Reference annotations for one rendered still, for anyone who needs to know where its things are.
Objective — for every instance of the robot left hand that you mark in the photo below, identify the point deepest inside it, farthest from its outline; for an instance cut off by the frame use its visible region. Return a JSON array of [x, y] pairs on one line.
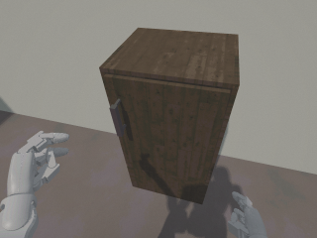
[[24, 163]]

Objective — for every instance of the handle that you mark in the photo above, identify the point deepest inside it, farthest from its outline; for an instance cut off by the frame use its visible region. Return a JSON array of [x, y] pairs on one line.
[[114, 110]]

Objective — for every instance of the robot left forearm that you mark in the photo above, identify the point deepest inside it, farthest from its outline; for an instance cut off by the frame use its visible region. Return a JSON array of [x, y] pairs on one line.
[[19, 217]]

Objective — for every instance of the robot right hand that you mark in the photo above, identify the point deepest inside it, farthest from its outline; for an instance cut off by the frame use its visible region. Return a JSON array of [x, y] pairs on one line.
[[250, 221]]

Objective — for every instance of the cupboard door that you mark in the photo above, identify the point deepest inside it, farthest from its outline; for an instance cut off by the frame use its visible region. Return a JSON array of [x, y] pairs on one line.
[[171, 128]]

